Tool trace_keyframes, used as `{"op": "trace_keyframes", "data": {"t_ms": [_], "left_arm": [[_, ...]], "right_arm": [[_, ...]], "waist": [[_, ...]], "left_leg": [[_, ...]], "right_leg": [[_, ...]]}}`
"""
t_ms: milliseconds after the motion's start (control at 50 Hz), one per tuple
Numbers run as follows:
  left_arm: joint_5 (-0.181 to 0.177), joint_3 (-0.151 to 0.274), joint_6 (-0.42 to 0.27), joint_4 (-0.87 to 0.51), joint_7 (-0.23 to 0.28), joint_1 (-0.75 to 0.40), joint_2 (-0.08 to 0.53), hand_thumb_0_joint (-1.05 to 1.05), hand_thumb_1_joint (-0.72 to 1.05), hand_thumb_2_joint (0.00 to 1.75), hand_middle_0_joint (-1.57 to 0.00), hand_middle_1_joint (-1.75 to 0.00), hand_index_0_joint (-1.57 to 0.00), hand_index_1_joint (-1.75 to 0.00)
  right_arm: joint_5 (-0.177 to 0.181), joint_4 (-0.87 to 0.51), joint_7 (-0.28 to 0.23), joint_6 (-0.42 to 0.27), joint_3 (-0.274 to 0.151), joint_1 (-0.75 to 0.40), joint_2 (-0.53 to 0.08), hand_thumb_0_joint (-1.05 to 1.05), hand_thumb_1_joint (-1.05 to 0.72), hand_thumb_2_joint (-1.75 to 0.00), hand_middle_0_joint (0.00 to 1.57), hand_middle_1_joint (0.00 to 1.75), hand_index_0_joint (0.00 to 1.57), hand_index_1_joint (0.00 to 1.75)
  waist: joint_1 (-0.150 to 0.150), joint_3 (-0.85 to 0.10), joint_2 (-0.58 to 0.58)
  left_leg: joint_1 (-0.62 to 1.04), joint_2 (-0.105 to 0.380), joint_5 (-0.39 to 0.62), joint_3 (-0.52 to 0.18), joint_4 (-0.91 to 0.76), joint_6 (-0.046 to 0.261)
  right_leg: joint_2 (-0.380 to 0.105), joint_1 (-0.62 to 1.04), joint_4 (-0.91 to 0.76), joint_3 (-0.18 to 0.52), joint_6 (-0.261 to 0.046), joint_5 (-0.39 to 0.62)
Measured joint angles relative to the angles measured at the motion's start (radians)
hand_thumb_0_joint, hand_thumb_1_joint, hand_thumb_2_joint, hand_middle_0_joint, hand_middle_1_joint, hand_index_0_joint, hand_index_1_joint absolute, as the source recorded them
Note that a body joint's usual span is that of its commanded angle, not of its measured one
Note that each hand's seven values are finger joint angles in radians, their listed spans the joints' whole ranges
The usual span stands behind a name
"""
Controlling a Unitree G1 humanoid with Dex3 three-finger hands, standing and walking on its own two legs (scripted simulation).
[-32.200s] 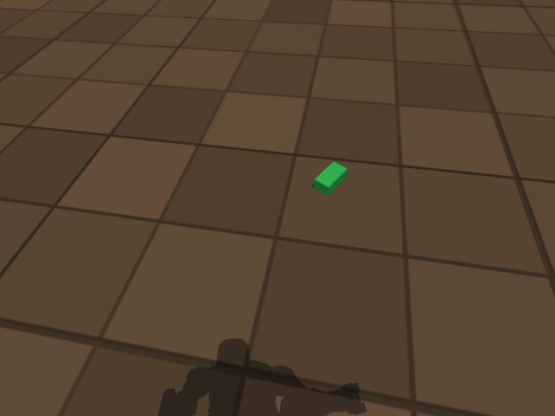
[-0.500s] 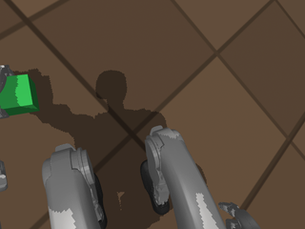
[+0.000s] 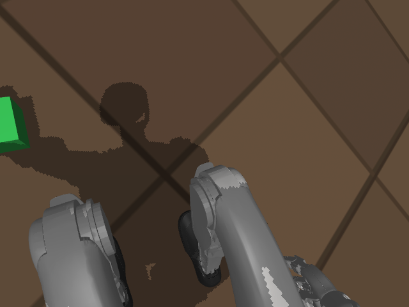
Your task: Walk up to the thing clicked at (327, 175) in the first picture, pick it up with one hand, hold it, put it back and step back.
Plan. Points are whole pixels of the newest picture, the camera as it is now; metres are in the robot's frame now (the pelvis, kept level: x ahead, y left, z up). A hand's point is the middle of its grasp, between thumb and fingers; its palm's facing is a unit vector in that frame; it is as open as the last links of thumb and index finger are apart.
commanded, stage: rest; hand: left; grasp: from above
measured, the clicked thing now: out of the picture +0.45 +0.35 -0.24
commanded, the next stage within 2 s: open in 0.78 s
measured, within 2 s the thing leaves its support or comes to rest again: rests again in 0.48 s
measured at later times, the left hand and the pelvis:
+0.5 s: hand out of the picture +0.45 +0.34 -0.24, palm faces -0.48 -0.12 -0.87, open 11.0 cm; pelvis +0.00 +0.00 -0.02, yaw -2 degrees
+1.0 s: hand out of the picture +0.45 +0.34 -0.25, palm faces -0.46 -0.12 -0.88, open 11.1 cm; pelvis -0.01 +0.00 -0.02, yaw -4 degrees
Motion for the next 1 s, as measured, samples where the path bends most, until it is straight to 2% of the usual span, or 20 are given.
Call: {"op": "trace_keyframes", "data": {"t_ms": [100, 200, 400, 660, 820, 1000], "left_arm": [[0.011, 0.016, 0.001, 0.0, 0.033, 0.012, 0.006, 0.0, -0.11, 0.56, -0.59, -0.58, -0.62, -0.56], [0.018, 0.005, 0.018, 0.047, 0.059, -0.005, 0.019, 0.0, -0.1, 0.56, -0.59, -0.59, -0.61, -0.56], [-0.009, -0.005, 0.038, 0.094, 0.069, -0.029, 0.058, 0.0, -0.09, 0.55, -0.57, -0.6, -0.59, -0.58], [-0.006, 0.002, 0.018, 0.1, 0.096, -0.013, 0.096, 0.0, -0.09, 0.55, -0.56, -0.6, -0.59, -0.58], [-0.009, -0.029, 0.016, 0.154, 0.124, -0.035, 0.117, 0.0, -0.08, 0.55, -0.56, -0.61, -0.58, -0.59], [0.004, -0.056, 0.024, 0.188, 0.143, -0.056, 0.126, 0.0, -0.09, 0.57, -0.54, -0.65, -0.56, -0.63]], "right_arm": [[-0.009, -0.002, 0.001, -0.004, 0.012, -0.01, 0.0, 0.0, -0.92, -0.9, 0.2, 0.3, 0.21, 0.3], [-0.014, -0.008, 0.001, -0.015, 0.026, -0.019, -0.003, 0.0, -0.91, -0.89, 0.2, 0.3, 0.21, 0.3], [-0.018, -0.021, 0.001, -0.045, 0.066, -0.019, -0.009, 0.0, -0.91, -0.89, 0.2, 0.3, 0.21, 0.3], [-0.035, -0.033, 0.01, -0.06, 0.108, -0.024, -0.03, 0.0, -0.91, -0.89, 0.2, 0.3, 0.21, 0.3], [-0.04, -0.043, 0.013, -0.076, 0.127, -0.036, -0.034, 0.0, -0.91, -0.89, 0.2, 0.3, 0.21, 0.3], [-0.041, -0.053, 0.016, -0.094, 0.148, -0.03, -0.03, 0.0, -0.9, -0.89, 0.2, 0.3, 0.21, 0.3]], "waist": [[-0.006, 0.007, -0.013], [-0.016, 0.013, -0.015], [-0.035, 0.051, -0.032], [-0.047, 0.083, -0.058], [-0.053, 0.087, -0.067], [-0.061, 0.08, -0.078]], "left_leg": [[-0.013, 0.002, -0.002, -0.008, 0.024, 0.0], [-0.022, 0.004, -0.004, -0.016, 0.042, 0.002], [-0.025, 0.009, -0.009, -0.035, 0.065, 0.001], [-0.013, 0.009, -0.017, -0.063, 0.086, -0.004], [-0.012, 0.012, -0.013, -0.07, 0.095, 0.004], [-0.011, 0.01, -0.01, -0.076, 0.099, 0.004]], "right_leg": [[0.003, -0.011, 0.018, -0.008, 0.001, 0.002], [0.007, -0.019, 0.031, -0.014, 0.002, 0.004], [0.015, -0.021, 0.04, -0.029, 0.006, 0.01], [0.022, -0.003, 0.044, -0.052, 0.006, 0.012], [0.028, 0.003, 0.043, -0.057, 0.014, 0.021], [0.028, 0.008, 0.042, -0.061, 0.017, 0.024]]}}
